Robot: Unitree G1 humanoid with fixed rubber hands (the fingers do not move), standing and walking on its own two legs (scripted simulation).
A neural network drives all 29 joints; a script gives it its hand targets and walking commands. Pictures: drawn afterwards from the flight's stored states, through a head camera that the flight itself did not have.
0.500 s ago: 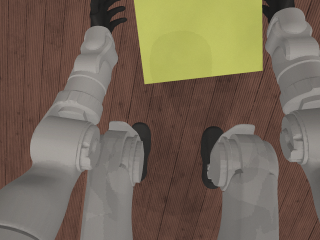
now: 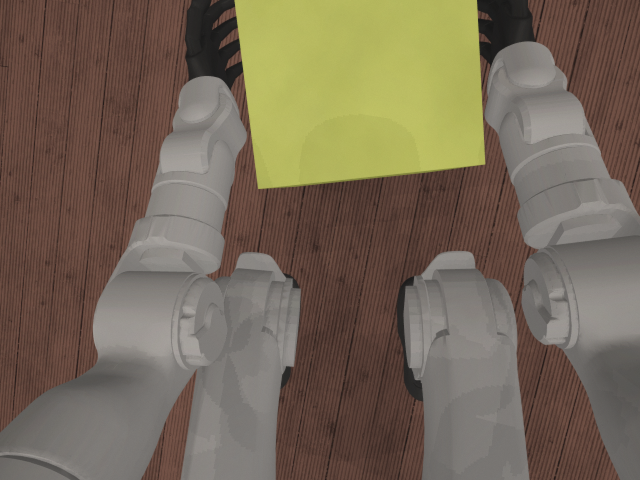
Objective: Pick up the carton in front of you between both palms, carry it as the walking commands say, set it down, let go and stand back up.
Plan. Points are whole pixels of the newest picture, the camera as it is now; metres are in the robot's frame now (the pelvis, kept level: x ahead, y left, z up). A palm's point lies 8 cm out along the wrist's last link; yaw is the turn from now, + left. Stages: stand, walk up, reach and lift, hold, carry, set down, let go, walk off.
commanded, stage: reach and lift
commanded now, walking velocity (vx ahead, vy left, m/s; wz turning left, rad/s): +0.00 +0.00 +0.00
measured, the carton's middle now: (356, 95) +0.51 -0.03 -0.21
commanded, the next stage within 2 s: none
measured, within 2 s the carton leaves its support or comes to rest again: neither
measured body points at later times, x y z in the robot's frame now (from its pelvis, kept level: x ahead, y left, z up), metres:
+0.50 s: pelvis +0.00 +0.01 +0.12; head +0.25 -0.03 +0.50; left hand +0.49 +0.12 +0.06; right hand +0.49 -0.19 +0.05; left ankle +0.12 +0.13 -0.33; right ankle +0.11 -0.12 -0.33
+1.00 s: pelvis +0.05 +0.01 +0.26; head +0.20 -0.02 +0.69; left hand +0.46 +0.13 +0.22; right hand +0.44 -0.18 +0.21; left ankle +0.12 +0.13 -0.33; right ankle +0.11 -0.12 -0.33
